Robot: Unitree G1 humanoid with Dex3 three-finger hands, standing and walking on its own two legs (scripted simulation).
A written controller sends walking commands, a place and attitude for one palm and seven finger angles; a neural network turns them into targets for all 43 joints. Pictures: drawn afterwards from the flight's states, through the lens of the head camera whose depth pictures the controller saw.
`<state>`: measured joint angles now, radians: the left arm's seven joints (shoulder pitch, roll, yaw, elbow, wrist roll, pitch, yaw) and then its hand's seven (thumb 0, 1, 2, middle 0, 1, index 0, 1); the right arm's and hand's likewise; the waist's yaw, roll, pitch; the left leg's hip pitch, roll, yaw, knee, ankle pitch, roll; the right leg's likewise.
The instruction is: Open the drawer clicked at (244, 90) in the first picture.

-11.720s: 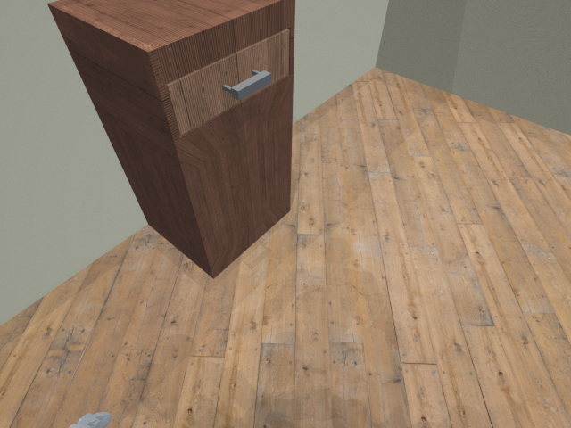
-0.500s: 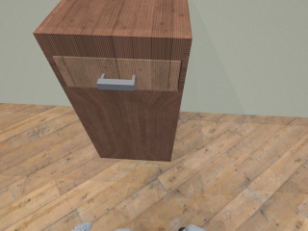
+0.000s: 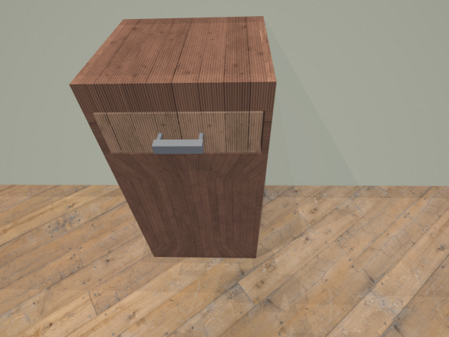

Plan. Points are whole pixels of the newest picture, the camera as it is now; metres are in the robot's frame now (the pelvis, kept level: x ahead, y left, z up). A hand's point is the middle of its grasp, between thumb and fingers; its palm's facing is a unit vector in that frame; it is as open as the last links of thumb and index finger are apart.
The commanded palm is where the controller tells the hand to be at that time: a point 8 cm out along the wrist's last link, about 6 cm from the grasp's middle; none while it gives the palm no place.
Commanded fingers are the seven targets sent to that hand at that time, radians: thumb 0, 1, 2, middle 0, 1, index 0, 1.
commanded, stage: look again from close up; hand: left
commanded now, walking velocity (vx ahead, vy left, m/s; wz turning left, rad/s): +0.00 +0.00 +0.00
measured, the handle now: (179, 141) +0.59 +0.16 +0.00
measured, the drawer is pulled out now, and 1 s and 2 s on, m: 0.00 0.00 0.00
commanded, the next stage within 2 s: raise the hand with hooked fingers in 0.52 s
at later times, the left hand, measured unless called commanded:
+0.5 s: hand out of the picture +0.04 +0.16 -0.16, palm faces +0.04 -0.97 -0.23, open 7.3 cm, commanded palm none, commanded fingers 0.00 0.90 0.90 -0.20 -0.30 -0.20 -0.30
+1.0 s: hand (143, 298) +0.20 +0.17 -0.04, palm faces -0.01 -0.24 -0.97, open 8.4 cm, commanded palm +0.17 +0.20 -0.01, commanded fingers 0.00 0.43 0.70 -0.23 -0.60 -0.23 -0.60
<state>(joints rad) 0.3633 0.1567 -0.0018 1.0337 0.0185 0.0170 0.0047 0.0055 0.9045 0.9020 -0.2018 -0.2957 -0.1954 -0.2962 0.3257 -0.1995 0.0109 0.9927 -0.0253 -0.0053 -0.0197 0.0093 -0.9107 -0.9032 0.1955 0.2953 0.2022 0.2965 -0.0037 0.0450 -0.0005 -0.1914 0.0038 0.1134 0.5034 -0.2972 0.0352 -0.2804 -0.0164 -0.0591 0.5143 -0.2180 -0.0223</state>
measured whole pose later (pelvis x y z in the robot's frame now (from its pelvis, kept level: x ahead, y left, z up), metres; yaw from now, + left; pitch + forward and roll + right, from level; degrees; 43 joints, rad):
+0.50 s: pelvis +0.03 -0.02 +0.00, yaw +1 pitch -1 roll +1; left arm 0.27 0.14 0.00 1.11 0.01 -0.01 0.03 0.01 0.93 0.90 -0.20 -0.30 -0.20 -0.30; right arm 0.32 -0.14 0.03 1.13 -0.02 -0.03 -0.03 0.01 -0.91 -0.90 0.20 0.30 0.20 0.30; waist -0.01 0.04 0.02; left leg -0.11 0.01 0.09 0.42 -0.29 0.01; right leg -0.21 0.00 -0.08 0.47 -0.24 -0.04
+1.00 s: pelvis +0.01 -0.03 -0.03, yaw -2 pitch +9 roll +3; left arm 0.43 0.28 -0.10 0.00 1.03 -0.07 0.43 0.00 0.66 0.79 -0.22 -0.46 -0.21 -0.46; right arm 0.04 -0.30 -0.06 0.51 -0.05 0.02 0.05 0.02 -0.92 -0.90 0.19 0.29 0.20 0.30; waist 0.08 -0.02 -0.12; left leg -0.47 0.02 0.15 0.71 -0.39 0.00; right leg -0.61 -0.01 -0.02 0.80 -0.34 -0.06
